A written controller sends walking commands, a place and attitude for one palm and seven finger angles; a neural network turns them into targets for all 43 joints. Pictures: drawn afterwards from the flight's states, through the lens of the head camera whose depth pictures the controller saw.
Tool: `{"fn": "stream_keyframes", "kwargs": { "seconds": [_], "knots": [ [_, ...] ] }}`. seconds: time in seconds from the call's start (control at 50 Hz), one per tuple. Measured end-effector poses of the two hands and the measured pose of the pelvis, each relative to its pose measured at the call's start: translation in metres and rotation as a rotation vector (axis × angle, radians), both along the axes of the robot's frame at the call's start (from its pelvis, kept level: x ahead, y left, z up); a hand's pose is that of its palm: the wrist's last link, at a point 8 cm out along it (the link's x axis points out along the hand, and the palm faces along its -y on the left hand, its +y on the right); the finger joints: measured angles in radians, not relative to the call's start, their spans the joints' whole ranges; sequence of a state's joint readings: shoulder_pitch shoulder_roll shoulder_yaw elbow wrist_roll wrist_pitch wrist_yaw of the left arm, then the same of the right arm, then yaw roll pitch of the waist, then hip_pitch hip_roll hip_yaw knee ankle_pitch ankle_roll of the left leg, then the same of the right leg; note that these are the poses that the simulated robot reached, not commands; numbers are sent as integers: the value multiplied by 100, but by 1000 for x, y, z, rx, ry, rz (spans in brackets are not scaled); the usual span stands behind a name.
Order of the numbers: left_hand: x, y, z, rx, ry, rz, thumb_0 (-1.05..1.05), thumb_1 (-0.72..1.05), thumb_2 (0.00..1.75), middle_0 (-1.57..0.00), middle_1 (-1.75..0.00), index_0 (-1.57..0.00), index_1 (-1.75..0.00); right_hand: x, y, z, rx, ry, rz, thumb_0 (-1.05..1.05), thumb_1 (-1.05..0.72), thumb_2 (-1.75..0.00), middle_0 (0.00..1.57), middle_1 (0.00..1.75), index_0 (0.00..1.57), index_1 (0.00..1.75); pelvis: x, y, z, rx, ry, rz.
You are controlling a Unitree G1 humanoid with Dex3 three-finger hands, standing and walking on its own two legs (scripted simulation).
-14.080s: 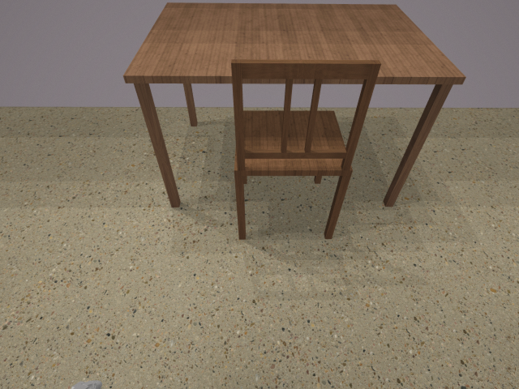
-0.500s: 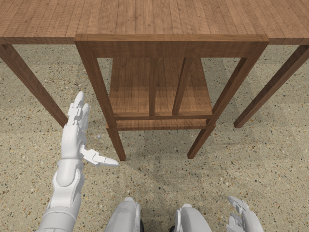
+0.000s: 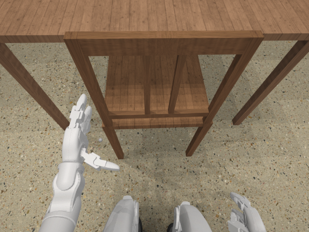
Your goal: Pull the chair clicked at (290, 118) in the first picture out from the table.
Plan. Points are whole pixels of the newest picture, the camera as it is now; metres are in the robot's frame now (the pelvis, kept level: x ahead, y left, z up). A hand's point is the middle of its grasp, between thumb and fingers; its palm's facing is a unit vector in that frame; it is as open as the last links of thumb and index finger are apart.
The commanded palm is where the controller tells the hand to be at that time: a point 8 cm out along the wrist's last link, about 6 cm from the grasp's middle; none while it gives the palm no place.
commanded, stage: aim the fingers beside a spindle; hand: left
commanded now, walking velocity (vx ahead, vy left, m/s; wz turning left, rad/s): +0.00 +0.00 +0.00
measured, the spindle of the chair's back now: (146, 88) +0.50 +0.04 +0.01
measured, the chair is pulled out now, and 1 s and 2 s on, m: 0.00 0.00 0.00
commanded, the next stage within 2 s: none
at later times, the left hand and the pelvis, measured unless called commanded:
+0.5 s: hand (93, 135) +0.34 +0.17 +0.01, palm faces +0.07 -1.00 -0.04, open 16.9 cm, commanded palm +0.32 +0.22 +0.01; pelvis +0.00 +0.00 +0.00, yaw +0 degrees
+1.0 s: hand (93, 136) +0.34 +0.17 +0.02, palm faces +0.06 -1.00 -0.03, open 16.9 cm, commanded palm +0.32 +0.21 +0.02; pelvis +0.00 +0.01 +0.00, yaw +0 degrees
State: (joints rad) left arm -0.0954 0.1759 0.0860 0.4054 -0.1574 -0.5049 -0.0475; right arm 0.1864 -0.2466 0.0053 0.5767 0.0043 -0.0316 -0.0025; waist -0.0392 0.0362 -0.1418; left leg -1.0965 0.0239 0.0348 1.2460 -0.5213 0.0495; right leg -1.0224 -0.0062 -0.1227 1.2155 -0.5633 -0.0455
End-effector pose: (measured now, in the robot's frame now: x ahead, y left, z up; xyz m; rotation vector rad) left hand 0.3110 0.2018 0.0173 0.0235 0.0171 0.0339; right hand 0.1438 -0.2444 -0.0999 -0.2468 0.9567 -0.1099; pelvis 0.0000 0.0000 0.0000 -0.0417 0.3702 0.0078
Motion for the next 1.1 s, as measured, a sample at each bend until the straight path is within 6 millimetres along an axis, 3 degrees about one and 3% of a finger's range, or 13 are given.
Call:
{"fn": "stream_keyframes", "kwargs": {
  "seconds": [0.1, 0.26, 0.42, 0.58, 0.74, 0.9, 1.04, 1.1],
  "knots": [
    [7, 4, 11, 27, -45, 30, -1, -50, 30, -6, -8, -7, -8, -1, -3, 0, 4, 1, -2, 0, -90, -90, 20, 30, 20, 30, 1, -3, 1, 7, -1, -4],
    [7, 17, -10, 15, 52, 48, -1, -50, 30, -6, -8, -6, -8, -4, -8, -2, 2, 12, -11, 0, -90, -90, 21, 30, 20, 30, 1, -7, -1, 6, 9, -4],
    [6, 13, 10, 14, -39, 21, -1, -50, 30, -6, -8, -6, -8, -4, -8, -1, -9, 10, -11, 1, -90, -90, 20, 30, 20, 30, 4, -4, 1, 4, 5, -4],
    [8, 19, -14, -1, 56, 32, -1, -50, 30, -6, -8, -6, -8, -1, -5, -1, -8, -2, -7, 0, -90, -90, 21, 30, 20, 30, 2, -2, -2, 0, 13, -4],
    [4, 8, 16, 8, -60, 3, -1, -50, 30, -6, -8, -6, -8, 0, 5, 1, 4, -7, 3, 1, -90, -90, 20, 30, 20, 30, 3, 5, 2, -2, 3, -4],
    [4, 17, -18, -5, 69, 38, -1, -50, 30, -6, -8, -6, -8, 0, 8, 1, 4, -6, 5, 0, -90, -90, 21, 30, 20, 30, 0, 6, -2, -4, 10, -4],
    [7, 13, 16, 17, -83, 15, -1, -50, 30, -6, -8, -6, -8, -3, 9, -1, -7, 9, 11, 0, -90, -90, 21, 30, 20, 30, 0, 9, -1, -11, 4, 1],
    [16, 8, 12, 15, -52, -3, -1, -50, 30, -6, -8, -6, -8, -4, 10, -2, 3, 19, 11, 0, -90, -90, 21, 30, 20, 30, 0, 9, 0, -9, 7, 3]
  ]
}}
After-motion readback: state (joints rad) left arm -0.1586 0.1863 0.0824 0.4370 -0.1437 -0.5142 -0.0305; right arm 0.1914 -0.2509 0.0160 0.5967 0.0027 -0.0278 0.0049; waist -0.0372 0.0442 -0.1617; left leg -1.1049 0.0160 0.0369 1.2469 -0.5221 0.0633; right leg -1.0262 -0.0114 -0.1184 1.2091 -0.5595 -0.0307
